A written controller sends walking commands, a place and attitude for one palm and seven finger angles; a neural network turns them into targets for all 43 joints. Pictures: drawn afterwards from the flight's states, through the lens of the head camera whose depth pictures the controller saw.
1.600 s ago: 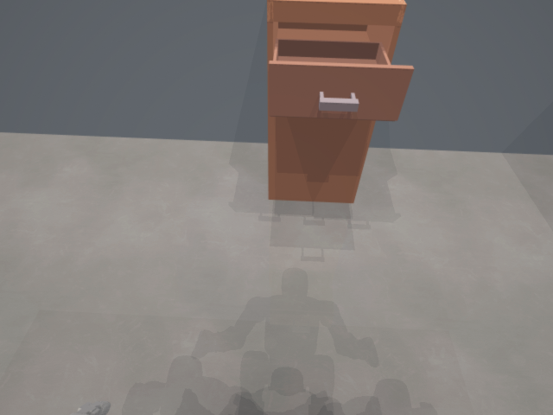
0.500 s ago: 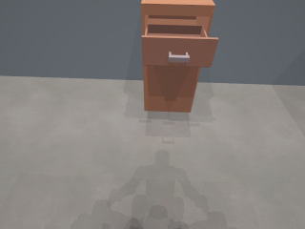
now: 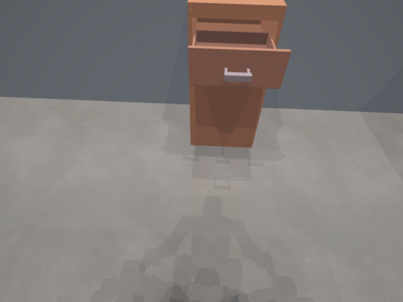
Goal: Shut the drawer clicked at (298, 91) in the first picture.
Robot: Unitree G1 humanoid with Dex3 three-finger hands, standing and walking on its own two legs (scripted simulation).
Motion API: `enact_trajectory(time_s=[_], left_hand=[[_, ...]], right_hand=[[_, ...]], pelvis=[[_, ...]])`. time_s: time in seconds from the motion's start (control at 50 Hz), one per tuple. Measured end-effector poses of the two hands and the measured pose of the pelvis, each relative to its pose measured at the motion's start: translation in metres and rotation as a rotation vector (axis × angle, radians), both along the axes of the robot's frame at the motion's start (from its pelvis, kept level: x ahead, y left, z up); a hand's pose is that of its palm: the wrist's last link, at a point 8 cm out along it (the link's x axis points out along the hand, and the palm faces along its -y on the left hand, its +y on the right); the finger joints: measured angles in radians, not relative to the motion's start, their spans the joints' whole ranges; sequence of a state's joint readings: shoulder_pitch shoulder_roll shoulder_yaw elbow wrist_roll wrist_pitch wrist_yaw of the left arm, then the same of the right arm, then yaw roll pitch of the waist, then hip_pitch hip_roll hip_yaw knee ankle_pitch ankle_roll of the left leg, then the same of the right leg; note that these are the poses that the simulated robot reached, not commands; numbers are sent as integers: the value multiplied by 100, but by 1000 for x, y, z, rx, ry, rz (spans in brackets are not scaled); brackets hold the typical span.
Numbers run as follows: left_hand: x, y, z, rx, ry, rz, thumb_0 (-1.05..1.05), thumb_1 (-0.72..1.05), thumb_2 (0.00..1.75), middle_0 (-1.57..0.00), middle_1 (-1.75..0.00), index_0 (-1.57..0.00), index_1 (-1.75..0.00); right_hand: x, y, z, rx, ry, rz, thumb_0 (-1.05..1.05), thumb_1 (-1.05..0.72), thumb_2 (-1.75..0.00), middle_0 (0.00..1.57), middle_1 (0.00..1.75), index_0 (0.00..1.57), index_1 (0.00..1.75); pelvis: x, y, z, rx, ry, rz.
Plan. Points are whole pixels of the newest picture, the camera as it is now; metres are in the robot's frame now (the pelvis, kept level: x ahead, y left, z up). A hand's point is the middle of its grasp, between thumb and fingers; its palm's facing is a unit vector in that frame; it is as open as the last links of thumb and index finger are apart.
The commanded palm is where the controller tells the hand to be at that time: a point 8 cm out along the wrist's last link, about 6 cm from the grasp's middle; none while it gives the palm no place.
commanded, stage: walk to a spot facing it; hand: left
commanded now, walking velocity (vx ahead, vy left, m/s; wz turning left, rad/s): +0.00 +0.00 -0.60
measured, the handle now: (237, 73) +0.92 -0.08 -0.02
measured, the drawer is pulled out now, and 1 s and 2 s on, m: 0.30 0.30 0.30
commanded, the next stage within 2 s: turn to face it in 1.92 s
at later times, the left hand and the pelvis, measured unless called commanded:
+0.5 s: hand out of the picture +0.04 +0.15 -0.17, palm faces -0.15 -0.95 -0.26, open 7.4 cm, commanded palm none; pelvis -0.02 -0.04 -0.01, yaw -14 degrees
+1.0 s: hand out of the picture +0.15 +0.18 -0.18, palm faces -0.35 -0.91 -0.20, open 7.4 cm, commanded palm none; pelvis +0.10 -0.01 -0.01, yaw -30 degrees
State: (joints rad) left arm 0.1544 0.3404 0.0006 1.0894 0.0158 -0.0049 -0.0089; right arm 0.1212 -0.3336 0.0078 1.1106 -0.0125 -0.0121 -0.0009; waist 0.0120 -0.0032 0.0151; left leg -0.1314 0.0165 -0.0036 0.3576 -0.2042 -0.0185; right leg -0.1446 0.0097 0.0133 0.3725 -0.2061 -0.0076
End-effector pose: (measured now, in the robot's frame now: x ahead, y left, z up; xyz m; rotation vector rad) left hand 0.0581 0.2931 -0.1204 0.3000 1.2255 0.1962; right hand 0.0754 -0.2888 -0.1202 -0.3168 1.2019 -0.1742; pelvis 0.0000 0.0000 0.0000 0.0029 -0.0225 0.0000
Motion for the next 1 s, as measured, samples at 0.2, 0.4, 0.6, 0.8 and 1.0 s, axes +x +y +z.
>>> enact_trajectory(time_s=[0.2,0.4,0.6,0.8,1.0], left_hand=[[-1,-18,-15,-26,56,-46,0,90,90,-20,-30,-20,-30],[-2,-72,-26,-40,50,-131,0,90,90,-20,-30,-20,-30],[-17,-102,-3,-78,108,-170,0,90,90,-20,-30,-20,-30],[14,-97,-4,-87,143,-228,0,90,90,-20,-30,-20,-30],[102,-68,-26,-99,188,-305,0,90,90,-20,-30,-20,-30]], right_hand=[[-21,15,-14,39,-34,-100,1,-91,-90,20,30,20,30],[-78,6,-57,141,11,-244,1,-91,-90,20,30,20,30],[-88,-19,-21,132,-35,-326,1,-91,-90,20,30,20,30],[-53,-22,-6,91,-117,-395,1,-91,-90,20,30,20,30],[43,8,9,64,-260,-435,1,-91,-90,20,30,20,30]], pelvis=[[-7,-1,-10,14,4,-91],[-22,-28,-31,27,-14,-207],[-14,-44,-1,44,32,-310],[27,-38,2,20,50,-410],[105,-12,-7,-8,51,-522]])
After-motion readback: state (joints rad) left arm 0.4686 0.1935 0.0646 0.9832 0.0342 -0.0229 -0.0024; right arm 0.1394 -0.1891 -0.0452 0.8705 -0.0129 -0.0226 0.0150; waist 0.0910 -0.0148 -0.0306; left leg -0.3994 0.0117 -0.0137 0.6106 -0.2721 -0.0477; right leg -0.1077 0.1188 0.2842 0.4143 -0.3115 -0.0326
